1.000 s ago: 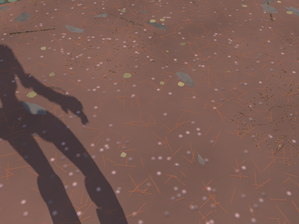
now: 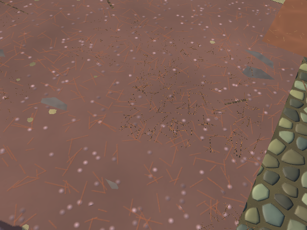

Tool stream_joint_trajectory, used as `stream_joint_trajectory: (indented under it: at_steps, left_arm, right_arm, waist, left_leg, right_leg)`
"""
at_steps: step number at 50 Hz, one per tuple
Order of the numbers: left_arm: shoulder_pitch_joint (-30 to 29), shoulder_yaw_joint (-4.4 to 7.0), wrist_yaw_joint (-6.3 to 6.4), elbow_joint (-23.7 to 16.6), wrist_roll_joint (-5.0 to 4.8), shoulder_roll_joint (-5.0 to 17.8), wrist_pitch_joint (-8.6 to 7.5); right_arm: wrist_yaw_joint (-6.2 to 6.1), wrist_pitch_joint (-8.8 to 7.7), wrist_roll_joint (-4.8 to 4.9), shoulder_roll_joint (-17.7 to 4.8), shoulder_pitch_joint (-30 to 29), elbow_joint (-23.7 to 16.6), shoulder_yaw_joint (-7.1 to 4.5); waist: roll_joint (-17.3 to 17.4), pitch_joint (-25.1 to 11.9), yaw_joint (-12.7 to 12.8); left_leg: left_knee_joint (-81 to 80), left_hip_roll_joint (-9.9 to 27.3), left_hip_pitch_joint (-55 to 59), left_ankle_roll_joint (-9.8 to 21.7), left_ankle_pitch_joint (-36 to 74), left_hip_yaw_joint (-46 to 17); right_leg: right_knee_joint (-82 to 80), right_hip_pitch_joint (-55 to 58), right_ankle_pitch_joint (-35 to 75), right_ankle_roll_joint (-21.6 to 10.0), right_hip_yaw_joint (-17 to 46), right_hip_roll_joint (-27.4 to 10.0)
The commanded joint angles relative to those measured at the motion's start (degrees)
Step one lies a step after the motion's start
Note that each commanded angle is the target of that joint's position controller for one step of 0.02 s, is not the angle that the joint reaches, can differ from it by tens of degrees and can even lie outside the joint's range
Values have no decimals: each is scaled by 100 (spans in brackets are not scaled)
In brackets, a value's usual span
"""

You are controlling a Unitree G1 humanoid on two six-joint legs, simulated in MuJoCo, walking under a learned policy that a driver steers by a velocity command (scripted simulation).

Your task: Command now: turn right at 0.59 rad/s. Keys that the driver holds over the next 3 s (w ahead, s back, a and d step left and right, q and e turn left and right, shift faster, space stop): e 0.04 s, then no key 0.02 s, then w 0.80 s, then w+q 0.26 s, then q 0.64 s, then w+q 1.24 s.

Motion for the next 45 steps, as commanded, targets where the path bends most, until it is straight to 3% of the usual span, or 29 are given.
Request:
stream_joint_trajectory:
  at_steps: [1, 3, 5, 7, 10, 11, 12, 13, 14, 15, 16, 17, 18, 19, 23, 27, 32, 33, 34, 35, 36, 37, 38, 39, 40, 41, 42, 43, 45]
  left_arm:
    - [-379, 20, -33, -573, -43, 254, -45]
    - [-531, -46, -61, -701, 0, 164, -52]
    - [-506, -128, -119, -750, 25, 74, -65]
    - [-440, -147, -167, -729, 8, 112, -76]
    - [68, -149, -214, -475, -1, 72, -162]
    - [437, -124, -199, -280, -21, 85, -183]
    - [887, -71, -148, -148, -68, 189, -208]
    - [1494, 28, -43, -100, 9, 661, -216]
    - [1550, 158, -95, -162, 104, 1255, -299]
    - [1405, 89, -125, -188, 93, 914, -432]
    - [1190, -18, -116, -167, 81, 588, -528]
    - [987, -77, -110, -198, 80, 426, -584]
    - [789, -104, -96, -214, 47, 347, -595]
    - [750, -126, -67, -229, 70, 290, -616]
    - [938, -114, 8, -139, 81, 279, -680]
    - [1346, -41, 18, 64, 37, 478, -654]
    - [1428, 10, 14, 287, -61, 592, -617]
    - [1405, 22, 11, 316, -41, 656, -583]
    - [1311, 23, 24, 335, -29, 678, -548]
    - [1354, -38, 44, 330, 8, 565, -526]
    - [1501, -183, 63, 197, 169, 220, -537]
    - [2271, -346, -5, 158, 21, -455, -663]
    - [1607, -207, -42, 235, -112, 211, -763]
    - [1025, -145, -81, 37, -201, 432, -816]
    - [740, -173, -59, -24, -128, 387, -846]
    - [639, -150, -45, -25, -29, 354, -828]
    - [818, -144, -50, 34, -21, 287, -762]
    - [934, -162, -41, 75, -31, 163, -699]
    - [868, -180, -18, 59, 48, 69, -625]
  right_arm:
    - [-78, -17, -10, -938, -51, -403, -203]
    - [-72, 15, -1, -1096, 93, -389, -261]
    - [-10, 27, 69, -1253, 130, -401, -312]
    - [76, 10, 153, -1332, 135, -392, -327]
    - [200, -32, 288, -1257, 104, -293, -278]
    - [237, -65, 283, -1056, 178, -226, -205]
    - [297, -139, 193, -709, 172, -204, -74]
    - [383, -230, -19, -137, -74, -411, 127]
    - [344, -318, 157, -515, -360, -703, 2]
    - [315, -380, 289, -935, -588, -725, -112]
    - [337, -415, 328, -1002, -509, -668, -156]
    - [332, -436, 261, -970, -354, -511, -169]
    - [341, -460, 172, -940, -266, -489, -176]
    - [359, -479, 151, -851, -240, -450, -162]
    - [381, -504, 136, -456, -488, -508, -27]
    - [472, -549, 178, -249, -1106, -776, 95]
    - [590, -590, 194, -514, -1091, -978, 15]
    - [572, -585, 192, -603, -865, -962, -40]
    - [525, -572, 185, -731, -332, -852, -125]
    - [454, -551, 185, -979, 549, -642, -253]
    - [358, -514, 121, -1415, 1559, -509, -357]
    - [413, -548, 34, -1639, 1709, -429, -374]
    - [396, -559, 123, -1047, 1532, -456, -251]
    - [364, -556, 133, -874, 1154, -489, -195]
    - [361, -551, 109, -799, 780, -550, -166]
    - [380, -559, 50, -675, 508, -592, -138]
    - [386, -591, -15, -568, 352, -617, -108]
    - [395, -632, 0, -544, 299, -595, -113]
    - [399, -682, 80, -573, 325, -525, -118]
  waist:
    - [1151, -384, -182]
    - [1251, -514, -295]
    - [1289, -632, -342]
    - [1368, -485, -335]
    - [1188, -302, -5]
    - [1034, -373, 163]
    - [751, -592, 377]
    - [-725, -925, 518]
    - [-1252, -530, 600]
    - [-784, -102, 665]
    - [-785, 229, 509]
    - [-661, 305, 387]
    - [-549, 356, 261]
    - [-507, 321, 203]
    - [-225, 187, 255]
    - [-239, 284, 497]
    - [-287, 264, 271]
    - [-388, 36, 119]
    - [-444, -357, -221]
    - [-358, -979, -617]
    - [453, -1904, -900]
    - [2012, -2607, -355]
    - [1325, -1995, -673]
    - [1041, -1164, -596]
    - [477, -742, -391]
    - [454, -425, -194]
    - [660, -383, 18]
    - [761, -348, 121]
    - [737, -170, 216]
  left_leg:
    - [-723, 1362, 1167, 1148, 1849, -885]
    - [-695, 1474, 1291, 1205, 1905, -813]
    - [-928, 1474, 966, 1201, 636, -721]
    - [-1147, 1495, 511, 1177, -513, -767]
    - [-928, 1465, -44, 997, -1022, -659]
    - [-601, 1330, -422, 823, -993, -491]
    - [106, 1075, -930, 509, -1093, -182]
    - [2223, 516, -2088, 1, -1975, 463]
    - [3332, 61, -3416, -141, -2415, 273]
    - [3962, 377, -3728, -112, -2036, -152]
    - [4020, 526, -3868, -34, -1383, -257]
    - [3963, 597, -3744, -18, -910, -260]
    - [3769, 628, -3613, -72, -465, -275]
    - [3669, 649, -3411, -122, -91, -252]
    - [2525, 503, -2999, -321, 922, -77]
    - [1271, 263, -2551, -247, 1369, 60]
    - [588, 101, -2092, 177, 1008, 2]
    - [586, -62, -1633, 278, 821, 128]
    - [480, -251, -829, 434, 700, 291]
    - [508, -249, 558, 613, 781, 290]
    - [647, 1000, 2423, 968, 638, -1201]
    - [-337, 2126, 3839, 1843, -1167, -4292]
    - [-844, 1948, 3450, 1613, -1760, -4340]
    - [-905, 1821, 2689, 1418, -1543, -3442]
    - [-1023, 1655, 1809, 1327, -955, -2868]
    - [-1187, 1432, 1070, 1305, -459, -2394]
    - [-1371, 1269, 602, 1277, -206, -2074]
    - [-1566, 1168, 337, 1320, -99, -1858]
    - [-1757, 1037, -23, 1435, 363, -1503]
  right_leg:
    - [-256, -751, 216, 197, -224, -370]
    - [-901, -427, 109, 204, -310, -506]
    - [-1610, 223, 56, 86, -557, -541]
    - [-2216, 777, -13, -88, -811, -444]
    - [-3797, 1955, 714, -500, -1013, -285]
    - [-4245, 2744, 857, -636, -1046, -189]
    - [-4357, 3640, 829, -742, -573, -509]
    - [-4546, 4569, 1258, -1097, 1236, -1884]
    - [-5136, 4095, -38, -2099, 2877, -2768]
    - [-5359, 3750, -886, -2218, 2842, -2628]
    - [-5467, 3520, -1159, -2029, 2341, -2338]
    - [-5553, 3305, -891, -1847, 1914, -2055]
    - [-5644, 3163, -347, -1749, 1571, -1899]
    - [-5730, 3017, 232, -1681, 1269, -1783]
    - [-5790, 2872, 1746, -1576, 317, -1485]
    - [-5776, 2871, 2049, -1535, 87, -1557]
    - [-5388, 3480, 3015, -1367, 119, -1898]
    - [-5009, 3598, 4050, -1303, 68, -1875]
    - [-4242, 3521, 5055, -1192, -121, -1726]
    - [-3100, 3030, 5259, -1011, -346, -1440]
    - [-1164, 1695, 3216, -783, -541, -1051]
    - [578, -301, -889, -469, -16, 44]
    - [1128, -1001, -888, -510, 453, -265]
    - [1145, -1325, -372, -566, 207, -553]
    - [889, -1118, 141, -583, 18, -860]
    - [568, -859, 465, -565, -31, -1043]
    - [429, -472, 694, -552, 21, -1192]
    - [288, -281, 763, -527, -5, -1234]
    - [-93, -293, 904, -421, -91, -1268]
Next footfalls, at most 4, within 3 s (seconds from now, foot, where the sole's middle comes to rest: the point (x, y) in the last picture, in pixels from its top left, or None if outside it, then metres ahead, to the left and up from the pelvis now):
0.24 right None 0.03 -0.15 -0.78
0.70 left None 0.38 0.04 -0.78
1.20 right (197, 189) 0.65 -0.22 -0.78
1.64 left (140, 191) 0.64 0.04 -0.78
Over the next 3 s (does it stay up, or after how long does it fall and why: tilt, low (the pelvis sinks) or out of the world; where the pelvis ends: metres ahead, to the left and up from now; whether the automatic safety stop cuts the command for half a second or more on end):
stays up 0.95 0.28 -0.01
